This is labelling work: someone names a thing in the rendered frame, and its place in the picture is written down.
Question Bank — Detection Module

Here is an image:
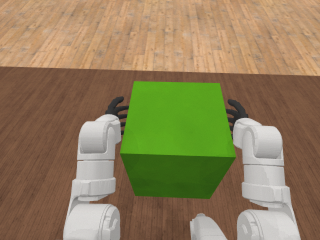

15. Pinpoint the robot left upper arm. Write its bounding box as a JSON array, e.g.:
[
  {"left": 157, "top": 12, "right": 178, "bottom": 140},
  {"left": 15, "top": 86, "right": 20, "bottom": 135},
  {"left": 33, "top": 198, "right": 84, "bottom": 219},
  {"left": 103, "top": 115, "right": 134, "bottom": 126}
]
[{"left": 63, "top": 203, "right": 121, "bottom": 240}]

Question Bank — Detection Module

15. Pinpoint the carton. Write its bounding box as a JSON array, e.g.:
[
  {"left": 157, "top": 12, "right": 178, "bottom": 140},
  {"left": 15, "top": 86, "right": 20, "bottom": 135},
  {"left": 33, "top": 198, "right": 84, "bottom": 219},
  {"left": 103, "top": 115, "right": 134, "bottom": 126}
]
[{"left": 120, "top": 81, "right": 236, "bottom": 199}]

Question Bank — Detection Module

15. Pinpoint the right robot forearm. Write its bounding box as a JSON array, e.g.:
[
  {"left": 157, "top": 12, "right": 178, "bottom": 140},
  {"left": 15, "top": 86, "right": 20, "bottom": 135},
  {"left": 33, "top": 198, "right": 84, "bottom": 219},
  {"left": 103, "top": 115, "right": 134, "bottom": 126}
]
[{"left": 233, "top": 118, "right": 301, "bottom": 240}]

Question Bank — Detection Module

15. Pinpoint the left robot hand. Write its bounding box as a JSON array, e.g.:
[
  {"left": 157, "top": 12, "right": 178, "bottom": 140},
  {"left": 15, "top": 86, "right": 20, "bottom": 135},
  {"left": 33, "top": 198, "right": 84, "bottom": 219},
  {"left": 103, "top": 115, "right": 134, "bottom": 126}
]
[{"left": 105, "top": 96, "right": 129, "bottom": 135}]

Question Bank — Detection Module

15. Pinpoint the robot right thigh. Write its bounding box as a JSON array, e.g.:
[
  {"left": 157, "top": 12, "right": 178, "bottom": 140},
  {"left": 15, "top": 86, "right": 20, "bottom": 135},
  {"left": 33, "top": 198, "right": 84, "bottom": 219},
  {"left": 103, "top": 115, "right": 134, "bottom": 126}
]
[{"left": 190, "top": 216, "right": 227, "bottom": 240}]

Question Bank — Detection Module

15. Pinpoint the left robot forearm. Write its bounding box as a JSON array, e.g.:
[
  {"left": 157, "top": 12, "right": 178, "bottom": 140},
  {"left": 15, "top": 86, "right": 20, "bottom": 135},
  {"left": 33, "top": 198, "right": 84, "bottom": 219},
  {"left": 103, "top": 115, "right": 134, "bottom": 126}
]
[{"left": 63, "top": 114, "right": 122, "bottom": 240}]

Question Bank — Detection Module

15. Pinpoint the robot right upper arm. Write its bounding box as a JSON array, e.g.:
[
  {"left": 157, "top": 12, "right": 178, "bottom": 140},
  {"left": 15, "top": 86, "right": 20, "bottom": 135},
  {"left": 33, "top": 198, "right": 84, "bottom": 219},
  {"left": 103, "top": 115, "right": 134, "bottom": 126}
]
[{"left": 237, "top": 209, "right": 300, "bottom": 240}]

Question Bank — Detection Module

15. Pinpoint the right robot hand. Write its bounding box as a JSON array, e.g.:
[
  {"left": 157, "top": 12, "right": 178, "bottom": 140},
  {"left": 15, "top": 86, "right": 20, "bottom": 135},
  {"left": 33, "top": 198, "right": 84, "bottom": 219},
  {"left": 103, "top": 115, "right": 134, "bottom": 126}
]
[{"left": 225, "top": 99, "right": 249, "bottom": 140}]

